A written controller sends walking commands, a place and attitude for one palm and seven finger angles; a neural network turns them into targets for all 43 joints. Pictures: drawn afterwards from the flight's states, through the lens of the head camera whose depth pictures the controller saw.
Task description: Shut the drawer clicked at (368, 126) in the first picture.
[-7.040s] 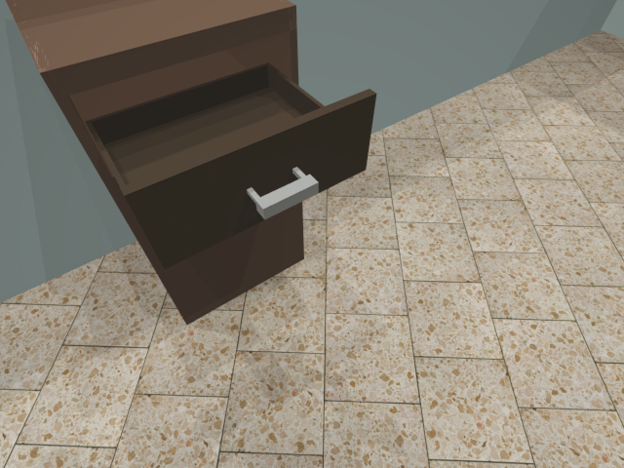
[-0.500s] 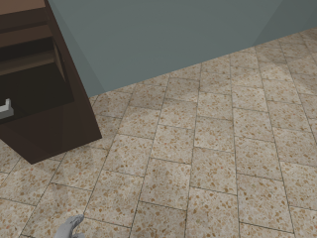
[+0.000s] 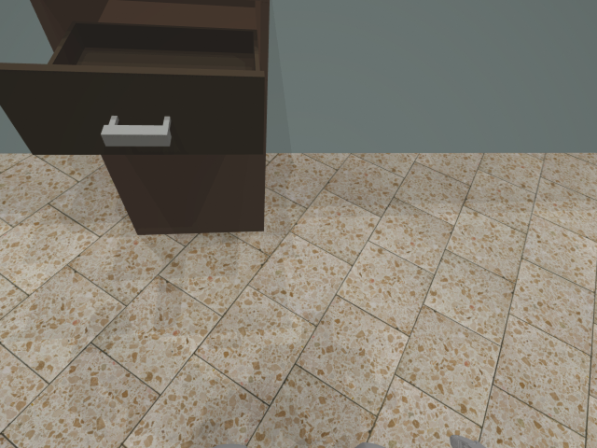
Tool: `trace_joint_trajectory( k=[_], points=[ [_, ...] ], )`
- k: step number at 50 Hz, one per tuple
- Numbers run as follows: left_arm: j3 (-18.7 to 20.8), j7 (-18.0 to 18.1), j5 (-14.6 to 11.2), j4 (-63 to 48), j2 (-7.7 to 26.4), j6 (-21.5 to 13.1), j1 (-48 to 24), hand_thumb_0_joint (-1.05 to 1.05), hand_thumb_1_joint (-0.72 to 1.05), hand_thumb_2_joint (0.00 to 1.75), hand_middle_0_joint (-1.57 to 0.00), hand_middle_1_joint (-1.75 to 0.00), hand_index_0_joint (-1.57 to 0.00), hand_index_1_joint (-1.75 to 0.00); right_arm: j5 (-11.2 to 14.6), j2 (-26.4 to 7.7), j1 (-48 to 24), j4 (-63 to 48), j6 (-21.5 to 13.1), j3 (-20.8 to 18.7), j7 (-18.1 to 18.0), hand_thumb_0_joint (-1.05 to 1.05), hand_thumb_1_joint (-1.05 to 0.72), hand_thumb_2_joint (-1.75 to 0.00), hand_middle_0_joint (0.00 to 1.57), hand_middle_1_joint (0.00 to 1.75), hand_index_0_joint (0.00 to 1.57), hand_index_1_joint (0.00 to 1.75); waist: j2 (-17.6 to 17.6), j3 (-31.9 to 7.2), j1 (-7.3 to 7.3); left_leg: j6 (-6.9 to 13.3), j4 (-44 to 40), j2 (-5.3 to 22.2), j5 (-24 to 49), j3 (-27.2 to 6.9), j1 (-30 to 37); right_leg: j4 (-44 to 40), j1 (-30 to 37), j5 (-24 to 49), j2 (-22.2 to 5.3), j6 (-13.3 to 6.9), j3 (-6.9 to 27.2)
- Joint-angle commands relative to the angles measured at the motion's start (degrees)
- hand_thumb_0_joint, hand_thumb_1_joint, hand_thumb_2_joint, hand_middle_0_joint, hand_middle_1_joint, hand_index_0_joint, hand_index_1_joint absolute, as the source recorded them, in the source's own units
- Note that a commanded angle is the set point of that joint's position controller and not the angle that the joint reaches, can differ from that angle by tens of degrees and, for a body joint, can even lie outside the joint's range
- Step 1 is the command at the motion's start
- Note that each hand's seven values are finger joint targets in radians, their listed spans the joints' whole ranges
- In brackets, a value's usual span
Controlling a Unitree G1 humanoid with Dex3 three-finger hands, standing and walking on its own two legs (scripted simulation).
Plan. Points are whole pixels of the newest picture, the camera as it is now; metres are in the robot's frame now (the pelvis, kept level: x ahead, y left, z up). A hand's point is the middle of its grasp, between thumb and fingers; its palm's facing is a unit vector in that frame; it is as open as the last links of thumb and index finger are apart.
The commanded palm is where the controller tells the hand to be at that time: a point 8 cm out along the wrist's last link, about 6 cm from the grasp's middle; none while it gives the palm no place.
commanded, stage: turn to face it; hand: left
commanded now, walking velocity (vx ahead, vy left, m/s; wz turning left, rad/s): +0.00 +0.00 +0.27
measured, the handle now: (139, 128) +0.59 +0.35 +0.03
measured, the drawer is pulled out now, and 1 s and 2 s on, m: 0.30 0.30 0.30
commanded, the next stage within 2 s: take the last steps up to it in 0.20 s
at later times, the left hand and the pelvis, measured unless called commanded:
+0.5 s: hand out of the picture +0.05 +0.18 -0.15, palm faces +0.16 -0.96 -0.23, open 7.3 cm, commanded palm none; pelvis +0.00 -0.02 +0.01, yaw +8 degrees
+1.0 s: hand out of the picture -0.02 +0.21 -0.17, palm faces +0.27 -0.95 -0.14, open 7.3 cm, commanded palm none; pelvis +0.11 +0.08 +0.00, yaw +9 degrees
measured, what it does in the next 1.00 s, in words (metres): walks ahead: right foot, then left foot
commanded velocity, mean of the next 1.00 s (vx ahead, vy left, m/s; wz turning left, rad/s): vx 0.22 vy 0.01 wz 0.11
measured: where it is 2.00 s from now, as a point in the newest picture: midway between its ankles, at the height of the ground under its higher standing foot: (261, 412)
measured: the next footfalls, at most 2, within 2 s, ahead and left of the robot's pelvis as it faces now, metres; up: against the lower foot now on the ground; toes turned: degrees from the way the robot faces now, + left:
right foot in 0.46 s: +0.03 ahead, -0.12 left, +0.00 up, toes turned +5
left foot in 0.90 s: +0.17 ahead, +0.19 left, +0.00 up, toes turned +18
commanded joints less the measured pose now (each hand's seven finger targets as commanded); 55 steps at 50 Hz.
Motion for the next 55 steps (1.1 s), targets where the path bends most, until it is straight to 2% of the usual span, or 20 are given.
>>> trace_joint_trajectory(
  k=[1,15,20,21,22,23,24,25,27,29,35,39,41,42,43,45,46,48,50,55],
  points=[
    [0.6,-0.4,-0.2,-4.1,3.4,-2.1,-0.8,0.00,0.90,0.90,-0.20,-0.30,-0.20,-0.30,-0.2,-10.5,2.1,-2.4,-1.0,-1.6,-1.6,0.00,-0.90,-0.90,0.20,0.30,0.20,0.30,11.8,-6.4,-1.58,5.1,-17.1,13.9,32.5,-14.1,9.4,9.6,-7.3,7.3,0.7,0.7,3.3],
    [-0.6,0.2,-0.5,-4.0,0.5,-2.4,-4.9,0.00,0.90,0.90,-0.20,-0.30,-0.20,-0.30,-0.6,-8.4,6.9,1.3,-0.8,-1.8,-2.1,0.00,-0.90,-0.90,0.20,0.30,0.20,0.30,10.9,-6.3,-3.41,7.5,-18.1,13.6,28.4,-21.2,10.3,-10.8,0.2,4.8,4.5,-0.3,3.6],
    [-1.1,-0.4,-0.1,-0.7,-0.9,-4.0,2.0,0.00,0.90,0.90,-0.20,-0.30,-0.20,-0.30,-0.5,-7.2,6.5,2.9,-1.0,-1.4,-1.7,0.00,-0.90,-0.90,0.20,0.30,0.20,0.30,9.3,-6.3,-0.38,5.2,-18.4,10.0,-2.6,-22.1,-0.7,-28.8,16.2,11.0,6.6,-2.3,1.4],
    [-0.8,-0.3,0.2,0.5,0.1,-4.6,5.3,0.00,0.90,0.90,-0.20,-0.30,-0.20,-0.30,-0.2,-5.8,6.1,3.1,-1.1,-1.3,-1.6,0.00,-0.90,-0.90,0.20,0.30,0.20,0.30,5.5,-4.6,1.12,2.7,-13.9,6.4,-9.2,-19.2,-7.4,-35.9,23.2,11.7,4.8,-3.0,3.2],
    [0.0,0.0,1.0,1.3,3.9,-5.2,8.2,0.00,0.90,0.90,-0.20,-0.30,-0.20,-0.30,0.3,-2.1,7.1,2.5,-1.4,-0.7,-1.4,0.00,-0.90,-0.90,0.20,0.30,0.20,0.30,-6.6,-2.9,1.94,-0.7,-0.5,-0.5,-12.5,-11.6,-18.8,-43.4,28.7,-1.1,-6.1,-6.8,17.2],
    [0.7,0.3,0.8,0.6,7.4,-5.0,10.2,0.00,0.90,0.90,-0.20,-0.30,-0.20,-0.30,-0.2,-2.4,4.1,0.3,-1.2,-0.8,-1.0,0.00,-0.90,-0.90,0.20,0.30,0.20,0.30,-12.3,2.2,3.48,-2.8,11.1,-3.1,-13.6,-5.4,-24.2,-51.8,23.1,-9.9,-17.4,-11.8,30.9],
    [0.9,0.4,0.1,0.4,7.1,-5.7,9.9,0.00,0.90,0.90,-0.20,-0.30,-0.20,-0.30,-1.0,-5.3,3.0,0.1,-0.8,-1.7,-0.4,0.00,-0.90,-0.90,0.20,0.30,0.20,0.30,-9.0,3.3,2.98,-2.5,18.1,0.0,-9.9,-7.9,-23.5,-54.2,16.3,-15.2,-18.3,-13.4,33.8],
    [0.6,0.5,0.0,0.4,5.5,-6.2,7.6,0.00,0.90,0.90,-0.20,-0.30,-0.20,-0.30,-1.0,-5.1,2.9,0.8,-0.7,-2.0,0.1,0.00,-0.90,-0.90,0.20,0.30,0.20,0.30,-7.4,6.0,1.39,-2.3,22.1,1.1,-5.6,-8.2,-22.9,-54.9,11.9,-15.1,-16.1,-12.6,31.4],
    [-0.4,0.2,0.0,0.3,1.4,-7.3,4.3,0.00,0.90,0.90,-0.20,-0.30,-0.20,-0.30,-1.1,-3.6,6.7,3.1,-0.7,-2.1,0.7,0.00,-0.90,-0.90,0.20,0.30,0.20,0.30,-2.6,5.5,-1.62,-3.3,25.1,2.6,2.7,-6.5,-20.9,-51.6,12.1,-0.4,-10.4,-10.3,18.6],
    [-0.8,0.2,-0.1,1.5,-0.1,-8.2,6.3,0.00,0.90,0.90,-0.20,-0.30,-0.20,-0.30,-1.0,-2.1,8.2,4.1,-0.9,-2.0,0.9,0.00,-0.90,-0.90,0.20,0.30,0.20,0.30,-2.9,3.2,-1.69,-4.2,25.3,3.3,6.2,-4.9,-19.8,-49.9,14.9,10.7,-8.4,-9.7,12.3],
    [-0.9,0.2,0.4,6.5,-0.2,-9.1,13.8,0.00,0.90,0.90,-0.20,-0.30,-0.20,-0.30,-0.6,-0.2,2.3,2.7,-1.7,-1.2,1.2,0.00,-0.90,-0.90,0.20,0.30,0.20,0.30,-4.6,2.7,0.65,-4.9,16.0,5.0,6.7,-0.7,-20.7,-47.3,20.0,26.3,-8.8,-10.9,7.9],
    [-0.7,0.3,0.7,8.6,0.8,-8.6,15.4,0.00,0.90,0.90,-0.20,-0.30,-0.20,-0.30,-0.3,1.4,-1.3,2.0,-2.7,-0.3,1.7,0.00,-0.90,-0.90,0.20,0.30,0.20,0.30,-7.2,2.3,1.64,-3.6,4.4,3.8,4.9,2.5,-12.0,-44.1,17.8,31.1,-8.8,-10.6,5.3],
    [-0.5,0.3,0.5,9.1,1.1,-8.1,15.0,0.00,0.90,0.90,-0.20,-0.30,-0.20,-0.30,-0.2,0.9,0.8,3.0,-3.3,-0.3,1.4,0.00,-0.90,-0.90,0.20,0.30,0.20,0.30,-7.7,1.3,0.52,-2.7,-0.5,2.3,5.3,4.1,-4.5,-40.6,16.1,32.3,-8.0,-9.9,4.3],
    [-0.3,0.3,0.3,9.3,1.1,-8.0,13.8,0.00,0.90,0.90,-0.20,-0.30,-0.20,-0.30,-0.3,0.2,5.3,4.5,-3.7,-0.4,0.9,0.00,-0.90,-0.90,0.20,0.30,0.20,0.30,-6.3,-0.5,-2.05,-2.4,-5.2,1.1,7.6,5.2,3.4,-35.7,13.6,33.8,-6.6,-8.9,2.6],
    [-0.5,0.2,0.3,9.1,0.0,-7.8,13.7,0.00,0.90,0.90,-0.20,-0.30,-0.20,-0.30,-0.5,-2.3,12.5,7.0,-4.2,-1.0,0.3,0.00,-0.90,-0.90,0.20,0.30,0.20,0.30,-1.5,-3.8,-5.13,-1.8,-8.7,1.4,7.8,3.8,14.7,-25.4,9.1,34.0,-4.3,-8.0,1.3],
    [-1.4,-0.2,-0.5,6.5,-4.8,-7.5,14.8,0.00,0.90,0.90,-0.20,-0.30,-0.20,-0.30,-0.8,-12.7,25.4,9.9,-4.5,-3.3,-1.1,0.00,-0.90,-0.90,0.20,0.30,0.20,0.30,20.5,-13.3,-8.28,5.6,-18.0,24.3,9.6,-25.3,30.7,3.5,-9.7,-3.6,6.2,-4.3,-3.0],
    [-1.5,0.0,-0.4,5.3,-3.9,-7.2,11.4,0.00,0.90,0.90,-0.20,-0.30,-0.20,-0.30,-0.5,-12.2,24.5,10.3,-4.3,-3.1,-1.7,0.00,-0.90,-0.90,0.20,0.30,0.20,0.30,17.0,-12.9,-8.68,7.3,-20.9,25.9,4.8,-26.9,27.7,10.6,-12.6,-3.5,4.9,-5.2,1.9],
    [-0.9,-0.8,-0.3,5.2,-3.4,-6.9,6.6,0.00,0.90,0.90,-0.20,-0.30,-0.20,-0.30,-0.4,-7.2,15.2,7.9,-4.4,-2.0,-1.9,0.00,-0.90,-0.90,0.20,0.30,0.20,0.30,10.9,-3.8,-5.90,8.0,-24.4,23.8,-4.0,-21.9,13.3,15.0,-13.8,4.3,0.5,-5.3,3.1],
    [-0.7,-1.6,0.6,6.2,-5.2,-6.1,7.5,0.00,0.90,0.90,-0.20,-0.30,-0.20,-0.30,-0.7,-2.9,11.6,7.4,-5.2,-0.8,-1.8,0.00,-0.90,-0.90,0.20,0.30,0.20,0.30,9.2,0.9,-2.81,5.3,-26.8,19.2,-0.2,-13.4,3.1,10.7,-9.0,9.9,-0.6,-4.7,3.0],
    [-0.3,-2.0,0.7,4.4,-5.9,-4.7,7.4,0.00,0.90,0.90,-0.20,-0.30,-0.20,-0.30,-0.4,-2.4,10.7,6.4,-6.3,-0.9,-1.9,0.00,-0.90,-0.90,0.20,0.30,0.20,0.30,7.7,1.0,-0.38,6.7,-29.1,17.8,6.9,-6.9,3.7,2.3,-9.9,17.0,-1.1,-2.9,2.5]
  ],
)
